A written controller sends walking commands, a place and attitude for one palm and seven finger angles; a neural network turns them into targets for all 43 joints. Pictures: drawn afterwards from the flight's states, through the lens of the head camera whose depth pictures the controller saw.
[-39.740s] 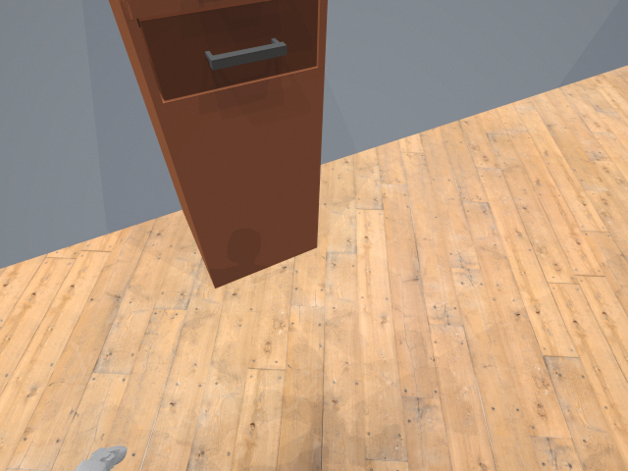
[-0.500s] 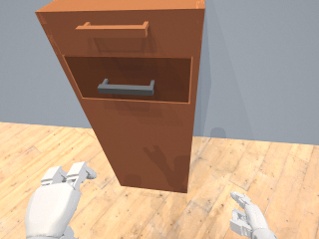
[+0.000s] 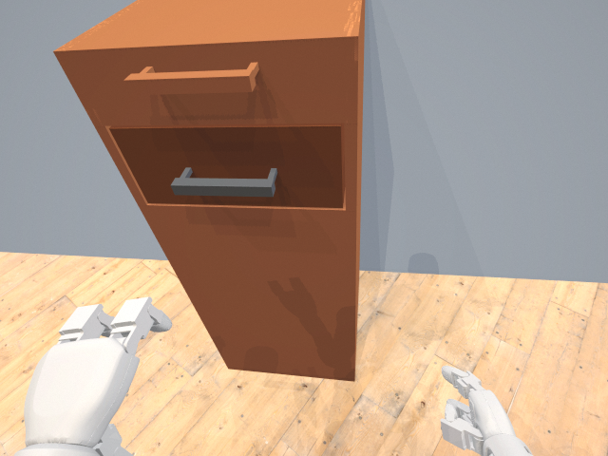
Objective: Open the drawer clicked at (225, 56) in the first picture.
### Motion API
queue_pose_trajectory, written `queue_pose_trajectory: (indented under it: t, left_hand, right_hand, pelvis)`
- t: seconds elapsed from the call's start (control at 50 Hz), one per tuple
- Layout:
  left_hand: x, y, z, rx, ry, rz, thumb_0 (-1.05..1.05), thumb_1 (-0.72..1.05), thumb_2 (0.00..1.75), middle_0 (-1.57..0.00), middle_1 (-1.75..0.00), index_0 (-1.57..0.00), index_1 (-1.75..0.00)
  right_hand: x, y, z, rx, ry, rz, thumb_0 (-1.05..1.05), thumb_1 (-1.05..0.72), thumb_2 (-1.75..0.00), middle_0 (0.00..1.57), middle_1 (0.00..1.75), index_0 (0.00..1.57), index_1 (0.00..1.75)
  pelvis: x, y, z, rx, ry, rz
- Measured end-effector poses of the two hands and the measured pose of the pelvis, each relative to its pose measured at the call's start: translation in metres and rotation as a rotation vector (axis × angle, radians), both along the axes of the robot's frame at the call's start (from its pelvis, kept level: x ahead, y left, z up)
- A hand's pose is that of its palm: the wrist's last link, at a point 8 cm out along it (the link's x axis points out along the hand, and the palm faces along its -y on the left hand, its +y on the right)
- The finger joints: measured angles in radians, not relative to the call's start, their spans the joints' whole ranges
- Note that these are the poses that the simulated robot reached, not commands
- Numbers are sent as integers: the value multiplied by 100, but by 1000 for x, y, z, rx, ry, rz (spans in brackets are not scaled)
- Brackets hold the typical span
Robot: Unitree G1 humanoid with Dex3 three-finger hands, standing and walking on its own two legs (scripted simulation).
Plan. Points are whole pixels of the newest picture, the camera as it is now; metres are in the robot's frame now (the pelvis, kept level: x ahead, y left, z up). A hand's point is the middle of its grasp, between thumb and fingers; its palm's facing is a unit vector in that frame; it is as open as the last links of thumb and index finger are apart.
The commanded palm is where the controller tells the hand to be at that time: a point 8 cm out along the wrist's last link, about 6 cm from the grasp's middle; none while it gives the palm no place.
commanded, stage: lift the hand off the handle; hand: left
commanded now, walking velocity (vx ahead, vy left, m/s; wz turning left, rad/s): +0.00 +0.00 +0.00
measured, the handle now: (226, 180) +0.50 +0.22 +0.11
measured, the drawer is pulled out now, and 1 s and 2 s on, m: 0.00 0.00 0.00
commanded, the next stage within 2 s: draw the hand back to the body in 1.04 s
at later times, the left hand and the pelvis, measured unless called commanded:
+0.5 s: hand (81, 353) +0.15 +0.22 +0.19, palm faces +0.20 -0.08 -0.98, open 13.8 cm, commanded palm +0.10 +0.22 +0.25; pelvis -0.03 +0.00 +0.01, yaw +1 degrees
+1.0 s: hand (40, 297) +0.16 +0.22 +0.26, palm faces +0.34 -0.10 -0.94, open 13.9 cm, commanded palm +0.10 +0.22 +0.31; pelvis -0.04 +0.01 +0.02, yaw +1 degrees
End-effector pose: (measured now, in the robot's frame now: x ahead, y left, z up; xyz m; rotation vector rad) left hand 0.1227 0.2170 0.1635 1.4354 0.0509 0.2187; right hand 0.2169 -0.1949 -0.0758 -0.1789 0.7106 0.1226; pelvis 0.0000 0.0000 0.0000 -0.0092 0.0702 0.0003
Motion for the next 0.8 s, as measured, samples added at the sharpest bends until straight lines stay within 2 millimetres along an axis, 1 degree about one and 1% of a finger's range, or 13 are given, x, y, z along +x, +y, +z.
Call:
queue_pose_trajectory:
  t: [0.08, 0.2, 0.32, 0.4, 0.48, 0.62, 0.8]
  left_hand:
    - [-3, 3, 16, 37, -36, 3, -1, -50, 30, -32, -120, -32, -120]
    - [-3, 8, 34, 31, -59, 23, -1, -50, 30, -32, -120, -32, -120]
    - [-2, 12, 46, 35, -41, 9, -1, -50, 30, -32, -120, -32, -120]
    - [-3, 9, 56, 21, -54, -26, -1, -50, 30, -32, -120, -32, -120]
    - [-2, 7, 68, 39, -79, -68, -1, -50, 30, -32, -120, -32, -120]
    - [0, 13, 89, 54, -126, -76, -1, -50, 30, -32, -120, -32, -120]
    - [6, 6, 109, 50, -157, -125, -1, -50, 30, -32, -120, -32, -120]
  right_hand:
    - [3, -5, 7, -9, -19, -1, 1, -91, -90, 20, 30, 20, 30]
    - [5, -9, 17, -13, -42, -12, 1, -91, -90, 20, 30, 20, 30]
    - [0, -8, 24, -20, -51, -13, 1, -91, -90, 20, 30, 20, 30]
    - [-5, -6, 27, -18, -62, -12, 1, -91, -90, 20, 30, 20, 30]
    - [-11, -2, 26, -14, -58, -6, 1, -91, -90, 20, 30, 20, 30]
    - [-19, 12, 23, 24, -47, 10, 1, -91, -90, 20, 30, 20, 30]
    - [-20, 31, 24, 68, -58, 37, 1, -91, -90, 20, 30, 20, 30]
  pelvis:
    - [-3, -4, 3, 0, -17, 4]
    - [-9, -8, 7, 2, -51, 14]
    - [-16, -9, 11, 3, -82, 18]
    - [-21, -7, 13, 1, -98, 22]
    - [-26, -5, 14, 1, -112, 23]
    - [-33, 0, 16, 3, -129, 25]
    - [-40, 8, 17, 7, -139, 25]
